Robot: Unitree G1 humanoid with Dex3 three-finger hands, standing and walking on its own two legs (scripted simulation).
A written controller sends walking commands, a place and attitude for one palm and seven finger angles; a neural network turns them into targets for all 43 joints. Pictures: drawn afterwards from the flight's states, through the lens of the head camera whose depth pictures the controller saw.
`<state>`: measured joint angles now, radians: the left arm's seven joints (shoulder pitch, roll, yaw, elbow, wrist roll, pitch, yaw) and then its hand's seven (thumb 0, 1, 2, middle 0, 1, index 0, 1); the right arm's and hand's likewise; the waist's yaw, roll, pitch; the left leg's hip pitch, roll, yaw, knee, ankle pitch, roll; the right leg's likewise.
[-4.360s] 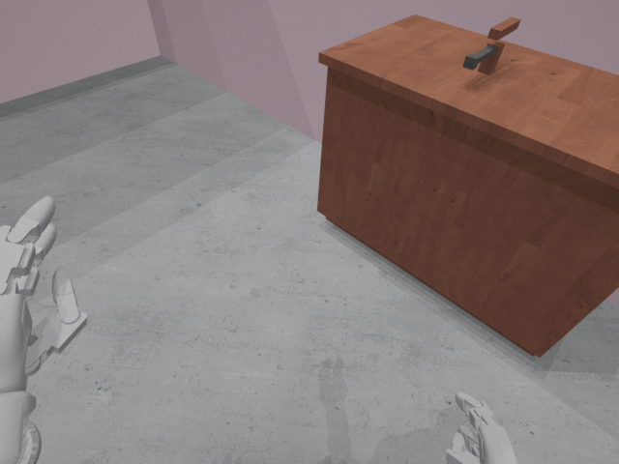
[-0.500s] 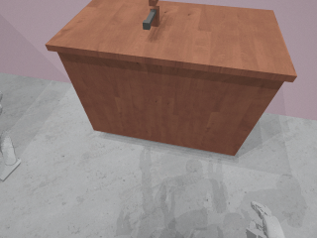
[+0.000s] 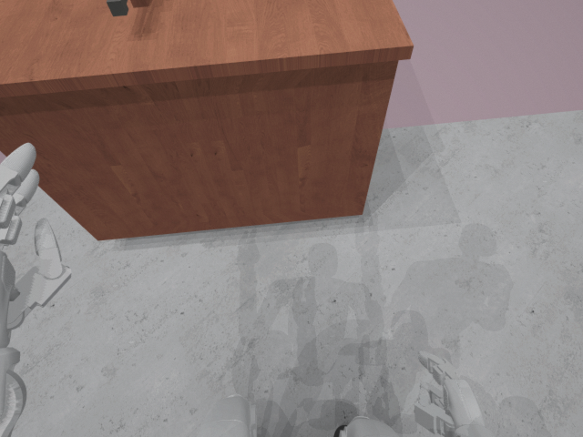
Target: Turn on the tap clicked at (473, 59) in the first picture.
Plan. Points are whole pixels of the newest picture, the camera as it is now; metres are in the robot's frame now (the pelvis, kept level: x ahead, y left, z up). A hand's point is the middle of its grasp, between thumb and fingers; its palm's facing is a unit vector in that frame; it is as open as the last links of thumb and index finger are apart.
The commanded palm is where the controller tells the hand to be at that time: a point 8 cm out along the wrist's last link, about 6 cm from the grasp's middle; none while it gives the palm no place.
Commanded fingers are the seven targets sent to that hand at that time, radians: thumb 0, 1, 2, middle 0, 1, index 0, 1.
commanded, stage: turn to face it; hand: left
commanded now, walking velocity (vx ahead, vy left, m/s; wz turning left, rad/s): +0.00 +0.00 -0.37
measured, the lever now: (117, 5) +0.85 +0.39 +0.10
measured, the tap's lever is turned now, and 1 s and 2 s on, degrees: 0 0 0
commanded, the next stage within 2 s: take the last steps up to it in 0.28 s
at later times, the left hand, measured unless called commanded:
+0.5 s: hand (82, 302) +0.22 +0.18 +0.18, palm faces +0.26 -0.89 -0.38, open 7.4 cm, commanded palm +0.17 +0.24 +0.19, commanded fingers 0.00 0.90 0.90 -0.20 -0.30 -0.20 -0.30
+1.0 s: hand (53, 273) +0.24 +0.22 +0.18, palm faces +0.29 -0.85 -0.43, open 7.4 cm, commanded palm +0.19 +0.27 +0.19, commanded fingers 0.00 0.90 0.90 -0.20 -0.30 -0.20 -0.30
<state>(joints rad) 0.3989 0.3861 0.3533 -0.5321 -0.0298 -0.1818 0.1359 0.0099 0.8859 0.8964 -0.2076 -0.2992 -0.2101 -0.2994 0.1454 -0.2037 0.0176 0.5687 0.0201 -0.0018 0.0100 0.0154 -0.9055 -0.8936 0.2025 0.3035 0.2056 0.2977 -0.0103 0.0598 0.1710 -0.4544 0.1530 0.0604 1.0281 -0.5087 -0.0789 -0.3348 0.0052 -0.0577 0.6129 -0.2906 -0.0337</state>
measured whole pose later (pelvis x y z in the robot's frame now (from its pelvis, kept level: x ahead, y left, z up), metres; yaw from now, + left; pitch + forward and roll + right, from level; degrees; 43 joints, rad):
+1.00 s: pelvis -0.01 +0.01 +0.00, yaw -8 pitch -1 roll +2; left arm 0.47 0.39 0.36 -0.52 0.00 -0.24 0.18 0.01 0.88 0.90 -0.21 -0.30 -0.21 -0.30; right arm 0.24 -0.24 -0.07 0.63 0.00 -0.07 -0.07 0.02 -0.91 -0.89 0.19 0.30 0.20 0.30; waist -0.01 -0.04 0.05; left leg -0.24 0.05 0.14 0.55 -0.29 0.00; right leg -0.33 -0.10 -0.07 0.85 -0.49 0.02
